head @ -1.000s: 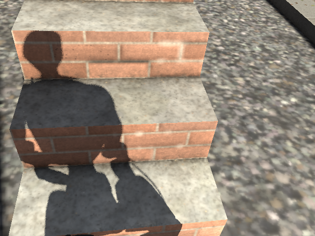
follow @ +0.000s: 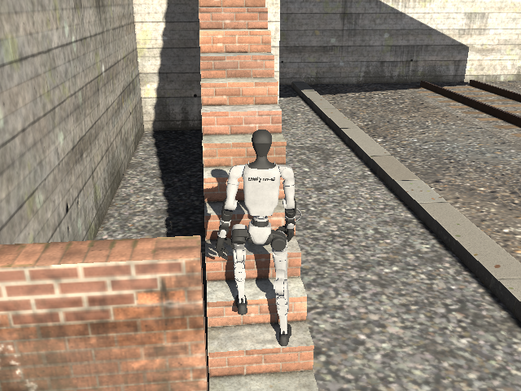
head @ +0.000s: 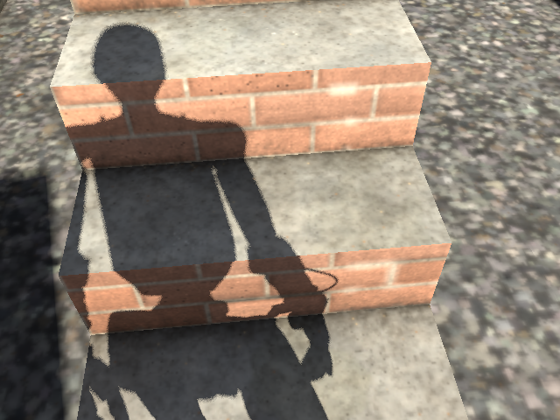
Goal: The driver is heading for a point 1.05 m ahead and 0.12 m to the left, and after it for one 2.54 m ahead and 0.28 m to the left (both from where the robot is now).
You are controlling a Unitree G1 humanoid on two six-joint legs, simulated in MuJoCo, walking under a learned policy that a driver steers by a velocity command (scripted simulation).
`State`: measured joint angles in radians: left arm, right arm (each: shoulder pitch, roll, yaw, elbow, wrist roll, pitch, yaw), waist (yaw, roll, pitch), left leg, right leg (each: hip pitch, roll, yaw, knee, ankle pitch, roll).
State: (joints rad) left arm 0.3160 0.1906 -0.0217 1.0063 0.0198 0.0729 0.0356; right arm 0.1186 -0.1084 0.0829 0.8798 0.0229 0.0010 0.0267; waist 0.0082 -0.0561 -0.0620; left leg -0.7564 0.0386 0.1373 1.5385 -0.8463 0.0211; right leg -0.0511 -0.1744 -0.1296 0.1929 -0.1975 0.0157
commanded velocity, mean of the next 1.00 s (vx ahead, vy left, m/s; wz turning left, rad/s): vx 0.44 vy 0.00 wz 0.00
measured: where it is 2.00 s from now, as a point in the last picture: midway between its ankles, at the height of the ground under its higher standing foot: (311, 305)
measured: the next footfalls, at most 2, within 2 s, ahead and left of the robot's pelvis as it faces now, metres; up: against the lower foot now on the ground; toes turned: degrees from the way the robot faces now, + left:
right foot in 0.40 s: -0.06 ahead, +0.01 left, +0.00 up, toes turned +2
left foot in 0.52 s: +0.21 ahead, +0.17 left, +0.19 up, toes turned +11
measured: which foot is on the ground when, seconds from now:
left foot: down 0.00-0.32, up 0.34-0.50, down 0.52-1.00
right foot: down 0.00-0.10, up 0.12-0.38, down 0.40-0.56, up 0.58-1.00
